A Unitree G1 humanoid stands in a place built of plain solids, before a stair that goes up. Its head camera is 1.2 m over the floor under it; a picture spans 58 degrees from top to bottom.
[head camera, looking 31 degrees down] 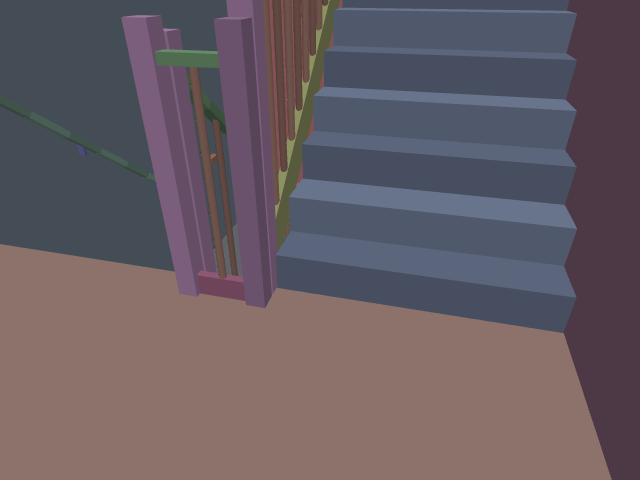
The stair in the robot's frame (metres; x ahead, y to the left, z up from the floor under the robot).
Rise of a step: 0.18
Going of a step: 0.22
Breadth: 1.20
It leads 14 degrees to the right of straight ahead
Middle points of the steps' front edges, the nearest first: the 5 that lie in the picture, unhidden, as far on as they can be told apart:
1.43 -0.39 0.18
1.64 -0.44 0.35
1.85 -0.49 0.53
2.07 -0.55 0.71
2.28 -0.60 0.89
